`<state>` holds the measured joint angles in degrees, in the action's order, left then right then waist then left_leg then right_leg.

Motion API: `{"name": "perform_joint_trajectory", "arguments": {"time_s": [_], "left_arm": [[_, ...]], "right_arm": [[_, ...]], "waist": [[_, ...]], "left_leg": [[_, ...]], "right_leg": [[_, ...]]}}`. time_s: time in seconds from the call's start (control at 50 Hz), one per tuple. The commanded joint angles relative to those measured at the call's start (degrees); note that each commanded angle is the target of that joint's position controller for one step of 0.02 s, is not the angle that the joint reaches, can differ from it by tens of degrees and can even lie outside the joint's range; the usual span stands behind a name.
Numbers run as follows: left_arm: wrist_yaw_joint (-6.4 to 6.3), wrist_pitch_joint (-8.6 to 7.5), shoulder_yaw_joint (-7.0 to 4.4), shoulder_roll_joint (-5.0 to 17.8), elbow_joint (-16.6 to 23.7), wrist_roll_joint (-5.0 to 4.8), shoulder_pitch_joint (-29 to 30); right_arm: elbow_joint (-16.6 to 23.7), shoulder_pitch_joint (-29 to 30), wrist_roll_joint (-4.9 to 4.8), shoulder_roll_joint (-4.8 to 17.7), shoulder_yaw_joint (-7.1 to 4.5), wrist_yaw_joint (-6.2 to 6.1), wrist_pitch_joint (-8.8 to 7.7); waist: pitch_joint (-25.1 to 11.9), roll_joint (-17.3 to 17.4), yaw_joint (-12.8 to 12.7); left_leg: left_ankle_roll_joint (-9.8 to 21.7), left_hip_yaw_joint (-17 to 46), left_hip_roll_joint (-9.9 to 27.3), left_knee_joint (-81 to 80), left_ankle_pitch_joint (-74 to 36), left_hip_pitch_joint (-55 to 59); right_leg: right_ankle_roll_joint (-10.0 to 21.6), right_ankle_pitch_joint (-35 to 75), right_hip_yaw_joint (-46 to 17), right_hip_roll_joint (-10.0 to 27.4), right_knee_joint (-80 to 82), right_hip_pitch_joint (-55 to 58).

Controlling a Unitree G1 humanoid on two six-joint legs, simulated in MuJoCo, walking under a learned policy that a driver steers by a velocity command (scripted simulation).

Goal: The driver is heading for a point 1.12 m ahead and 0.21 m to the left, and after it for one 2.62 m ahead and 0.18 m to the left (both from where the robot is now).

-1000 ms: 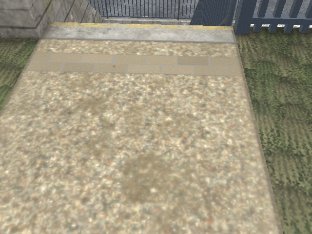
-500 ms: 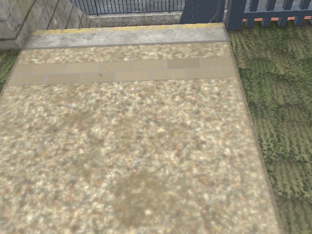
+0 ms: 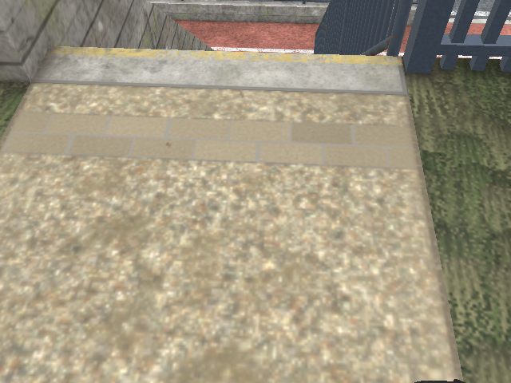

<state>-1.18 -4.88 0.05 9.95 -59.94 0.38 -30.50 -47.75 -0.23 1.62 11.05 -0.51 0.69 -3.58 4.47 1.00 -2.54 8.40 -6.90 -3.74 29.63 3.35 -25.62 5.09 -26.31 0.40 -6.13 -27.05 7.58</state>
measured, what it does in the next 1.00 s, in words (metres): walks ahead, turning left: right foot, then left foot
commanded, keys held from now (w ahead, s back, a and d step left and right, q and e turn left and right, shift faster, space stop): no key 0.34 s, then w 0.06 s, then w+q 0.60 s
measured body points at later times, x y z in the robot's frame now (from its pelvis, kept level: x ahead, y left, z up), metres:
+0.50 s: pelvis +0.14 -0.02 +0.02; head +0.15 -0.03 +0.47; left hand +0.22 +0.21 -0.12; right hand +0.11 -0.25 -0.14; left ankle +0.12 +0.05 -0.72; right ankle +0.15 -0.11 -0.72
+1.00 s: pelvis +0.33 +0.03 +0.00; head +0.37 +0.05 +0.44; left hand +0.18 +0.23 -0.15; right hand +0.57 -0.14 -0.12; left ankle +0.41 +0.11 -0.72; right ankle +0.16 -0.12 -0.70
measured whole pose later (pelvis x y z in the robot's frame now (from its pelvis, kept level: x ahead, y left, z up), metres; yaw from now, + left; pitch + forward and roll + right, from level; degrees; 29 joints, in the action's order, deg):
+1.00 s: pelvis +0.33 +0.03 +0.00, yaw +18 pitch +0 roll +0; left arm -1.7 -4.3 -2.0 10.5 -61.0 1.5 -26.2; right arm -48.7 -0.9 2.4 11.8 -3.2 2.6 -1.7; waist 4.9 -0.1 -1.5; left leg 10.2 -8.5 -2.4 34.7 10.5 -26.7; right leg -0.8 -28.0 17.3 5.7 -34.3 4.1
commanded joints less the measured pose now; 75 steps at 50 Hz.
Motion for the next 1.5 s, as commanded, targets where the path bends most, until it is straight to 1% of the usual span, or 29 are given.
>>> {"name": "perform_joint_trajectory", "arguments": {"time_s": [0.02,0.04,0.06,0.08,0.12,0.16,0.26,0.34,0.42,0.48,0.5,0.54,0.56,0.58,0.6,0.78,0.88,0.92,0.96,0.98,1.0,1.02,1.04,1.08,1.12,1.16,1.28,1.4,1.5], "left_arm": [[-0.21,-0.03,-0.54,1.57,3.49,-2.22,-8.16],[-0.5,0.55,-1.82,7.48,2.94,-0.02,-4.29],[-0.15,0.53,-2.0,7.53,4.66,0.64,1.08],[0.11,0.63,-2.18,7.39,5.13,1.27,3.79],[0.77,2.23,-2.08,5.39,4.73,1.96,3.44],[1.02,3.4,-1.7,2.74,4.18,1.59,2.72],[0.34,4.62,-1.38,2.97,4.88,0.88,9.7],[-0.34,5.33,-1.1,3.55,4.77,0.57,14.73],[0.24,4.32,-1.33,5.14,6.74,1.39,21.36],[0.15,2.23,-1.21,2.91,4.68,1.09,15.63],[-0.23,1.28,-1.52,3.4,2.82,1.11,10.37],[-0.76,0.52,-3.93,11.96,0.56,0.76,0.48],[-0.74,0.77,-3.82,9.89,0.52,1.39,1.59],[-0.44,0.61,-3.12,6.98,1.51,1.4,3.93],[-0.32,0.44,-2.92,5.8,2.25,1.1,6.3],[-0.62,-1.3,-2.36,4.8,1.34,0.98,3.83],[-0.81,-1.35,-2.98,7.93,0.49,0.96,2.14],[-1.07,-0.97,-3.43,9.4,0.47,0.97,2.8],[-1.1,-0.02,-4.13,11.31,1.02,1.08,3.92],[-0.8,0.36,-4.3,11.79,1.79,1.02,4.52],[-0.32,0.38,-3.85,9.52,3.65,1.13,4.05],[1.01,-0.04,-3.19,4.89,7.84,-0.22,3.62],[1.28,-0.85,-3.9,9.39,9.18,0.11,11.47],[1.27,-1.75,-3.53,7.79,8.32,-0.43,11.44],[1.39,0.31,-3.24,6.01,7.08,1.7,8.86],[1.93,2.07,-3.43,5.75,6.93,2.09,8.78],[2.82,3.44,-3.8,6.45,9.63,0.73,19.92],[2.99,2.91,-3.03,5.21,11.47,0.41,26.99],[2.93,2.56,-2.08,4.47,12.75,0.66,29.01]], "right_arm": [[-6.18,-27.67,1.65,14.35,-4.1,-0.95,-0.59],[-5.5,-23.72,-1.97,12.4,-4.39,-0.4,-0.25],[-4.42,-16.44,-2.24,9.02,-3.33,-0.4,-0.35],[-4.14,-13.68,-1.84,5.72,-2.49,-0.21,-0.66],[-5.99,-14.78,-1.62,2.87,-1.32,-0.72,-1.29],[-7.65,-16.85,-1.04,3.54,-1.0,-0.65,-2.1],[-9.58,-18.91,-0.53,5.59,-0.35,-0.75,-1.57],[-11.05,-22.16,-0.24,5.68,-0.05,-1.29,-0.14],[-12.2,-25.95,-0.22,7.39,-1.45,-1.35,1.33],[-12.27,-25.25,-0.9,7.33,-2.11,-1.44,1.39],[-11.56,-23.93,-1.15,6.09,-1.98,-1.36,0.98],[-6.15,-15.67,-2.19,0.84,-0.88,-0.58,-0.35],[-5.47,-12.86,-0.53,6.24,-2.27,-0.69,-0.2],[-6.55,-14.33,-0.3,5.81,-2.62,-0.41,0.04],[-7.65,-16.17,-0.38,4.23,-2.56,-0.05,0.39],[-1.85,-4.04,-0.07,0.93,-2.59,1.91,2.48],[1.64,1.97,0.3,1.8,-2.15,2.68,2.71],[1.27,-0.93,0.49,3.24,-2.74,2.42,2.67],[-1.4,-10.7,0.56,5.64,-3.99,2.02,2.35],[-3.95,-18.66,0.94,7.84,-5.19,1.56,1.93],[-4.82,-24.23,1.33,13.11,-6.9,0.71,1.62],[-3.15,-21.81,0.43,17.34,-7.59,0.55,2.14],[-3.59,-21.62,-0.46,16.04,-7.24,0.1,2.81],[-3.96,-15.84,-0.71,9.93,-5.54,-0.41,1.85],[-4.23,-13.36,-1.19,6.97,-4.36,-0.66,0.36],[-5.62,-15.84,-1.59,6.7,-3.96,-0.62,-1.05],[-8.47,-24.11,-1.18,7.16,-3.38,-0.6,-1.7],[-10.41,-28.07,-0.51,5.56,-1.94,-1.85,-2.41],[-11.9,-29.27,-0.39,6.39,-1.17,-3.48,-2.55]], "waist": [[-21.46,9.77,6.09],[-18.72,-0.42,6.89],[-9.12,0.44,4.26],[-4.58,-1.8,3.08],[-2.55,-1.13,0.51],[-3.72,-0.45,-0.71],[-4.79,3.89,-0.03],[-4.55,4.59,2.49],[1.21,4.42,5.59],[2.22,0.68,2.35],[0.35,-1.01,0.54],[-0.23,-17.15,-3.76],[3.36,-10.33,-3.11],[2.87,-4.7,-1.05],[2.81,-3.26,0.82],[3.45,-5.83,1.56],[4.06,-6.53,1.03],[1.41,-7.5,3.01],[-4.72,-8.13,7.1],[-9.34,-6.14,10.66],[-14.9,0.79,12.26],[-20.13,13.5,8.1],[-15.63,3.1,9.74],[-4.95,-3.31,4.55],[-3.75,-2.51,0.98],[-3.38,-1.19,0.33],[0.38,1.77,3.9],[2.55,1.62,5.36],[0.85,2.77,4.28]], "left_leg": [[16.0,39.2,29.88,-0.69,-34.94,47.68],[16.26,37.86,26.6,-6.67,-26.06,37.89],[14.37,30.69,24.28,-10.94,-19.53,28.25],[12.11,26.15,21.77,-13.75,-20.84,21.32],[8.48,17.58,17.85,-16.2,-27.76,13.07],[7.24,12.64,15.99,-15.94,-36.66,10.1],[3.14,6.93,12.38,-14.84,-35.1,10.79],[2.81,9.65,13.63,-14.75,-18.94,12.34],[6.71,21.31,17.66,-20.19,22.52,13.73],[6.27,23.74,16.2,-15.22,22.42,12.44],[4.66,22.14,13.85,-10.75,20.3,7.12],[-0.98,4.89,-0.35,12.53,25.07,-15.55],[-1.5,5.84,3.17,21.97,26.98,-19.42],[-1.66,8.23,4.92,25.49,23.56,-17.9],[-2.2,9.11,5.98,27.07,19.75,-16.33],[-5.69,3.59,6.98,23.43,2.12,-17.22],[-2.37,-1.77,5.29,9.42,2.76,-8.86],[0.29,-3.61,2.59,8.11,7.05,-3.33],[3.22,-4.16,-1.27,5.83,11.05,7.75],[5.0,-2.08,-2.21,1.43,10.27,19.45],[8.07,14.07,9.7,-1.73,18.95,32.12],[16.64,48.35,24.33,-12.82,23.84,44.11],[14.14,44.31,23.31,-16.91,21.12,40.11],[9.79,29.97,19.84,-17.8,5.39,24.8],[6.74,21.45,14.97,-18.98,-3.41,17.24],[5.77,18.03,12.93,-19.97,-8.69,16.39],[-1.27,11.38,11.51,-22.64,-14.07,22.39],[-4.12,5.34,12.54,-22.41,-23.66,29.46],[-5.38,-0.31,13.87,-14.88,-52.42,34.42]], "right_leg": [[-2.27,-9.07,-1.06,-0.31,-55.61,-36.22],[-1.03,-1.69,-5.68,2.04,-55.68,-36.22],[-1.08,2.44,-4.78,4.53,-52.61,-37.86],[-1.08,4.22,-4.02,6.05,-49.32,-36.55],[-2.15,5.68,-3.45,7.68,-43.25,-30.65],[-2.95,7.27,-2.01,7.09,-38.7,-26.83],[-3.7,13.55,0.84,7.42,-22.76,-26.62],[-3.99,13.24,1.36,7.44,-15.86,-25.37],[-2.71,4.02,2.49,7.64,-10.99,-30.19],[-1.28,6.73,3.65,6.04,2.87,-21.97],[-0.46,7.7,0.79,7.84,5.78,-12.53],[6.99,-4.12,-24.25,26.35,19.09,2.55],[9.19,2.29,-24.34,30.42,19.09,-0.23],[8.46,4.57,-20.43,28.53,18.93,-2.56],[6.66,5.87,-16.26,26.29,19.82,-4.42],[2.06,35.04,6.09,18.88,18.53,-8.09],[2.06,44.46,11.17,20.73,15.7,-5.82],[1.52,61.22,13.38,21.58,8.67,-3.05],[1.31,69.3,14.24,21.9,-7.01,-3.09],[0.1,61.28,14.71,21.0,-19.97,-8.83],[-1.46,34.9,14.33,18.6,-37.99,-21.7],[-4.43,-4.16,7.43,5.3,-57.56,-43.43],[-3.42,1.44,-1.0,8.28,-57.44,-49.21],[-2.63,10.13,-0.8,12.8,-48.31,-44.83],[-3.21,10.94,-1.48,14.55,-42.06,-37.18],[-3.85,11.63,-0.54,14.37,-39.09,-36.5],[-3.86,23.27,0.82,13.74,-30.01,-48.07],[-1.59,28.25,0.57,8.21,-19.45,-50.84],[1.51,22.84,9.08,3.08,-9.56,-41.1]]}}
Keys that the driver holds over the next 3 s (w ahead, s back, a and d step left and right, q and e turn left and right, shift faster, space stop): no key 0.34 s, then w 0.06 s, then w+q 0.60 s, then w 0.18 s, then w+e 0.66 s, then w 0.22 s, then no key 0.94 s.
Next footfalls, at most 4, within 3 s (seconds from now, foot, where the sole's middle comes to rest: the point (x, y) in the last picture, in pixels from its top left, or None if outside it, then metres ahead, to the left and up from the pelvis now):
0.50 right None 0.19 -0.12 -0.75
0.98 left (230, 376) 0.45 0.12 -0.75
1.60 right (236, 264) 0.77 0.13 -0.75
2.08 left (182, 183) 1.06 0.33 -0.75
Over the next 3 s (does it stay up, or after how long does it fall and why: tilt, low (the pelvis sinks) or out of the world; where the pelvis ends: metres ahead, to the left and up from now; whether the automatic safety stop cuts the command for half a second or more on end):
stays up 1.04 0.22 0.03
